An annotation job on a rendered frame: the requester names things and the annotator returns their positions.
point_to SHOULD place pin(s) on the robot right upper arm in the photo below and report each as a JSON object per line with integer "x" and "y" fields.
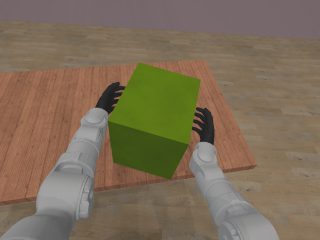
{"x": 252, "y": 226}

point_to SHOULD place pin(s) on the robot left hand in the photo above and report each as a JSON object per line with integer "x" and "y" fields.
{"x": 106, "y": 101}

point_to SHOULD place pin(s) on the right robot forearm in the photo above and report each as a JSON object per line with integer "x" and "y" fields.
{"x": 217, "y": 191}

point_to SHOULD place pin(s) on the left robot forearm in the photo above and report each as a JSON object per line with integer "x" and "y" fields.
{"x": 84, "y": 149}

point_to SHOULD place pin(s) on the table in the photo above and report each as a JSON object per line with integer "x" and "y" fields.
{"x": 40, "y": 112}

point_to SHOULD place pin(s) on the robot left upper arm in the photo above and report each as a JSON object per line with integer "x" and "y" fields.
{"x": 65, "y": 198}

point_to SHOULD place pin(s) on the carton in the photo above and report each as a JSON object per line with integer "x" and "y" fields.
{"x": 151, "y": 124}

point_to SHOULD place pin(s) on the robot right hand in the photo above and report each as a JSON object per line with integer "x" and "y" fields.
{"x": 207, "y": 132}

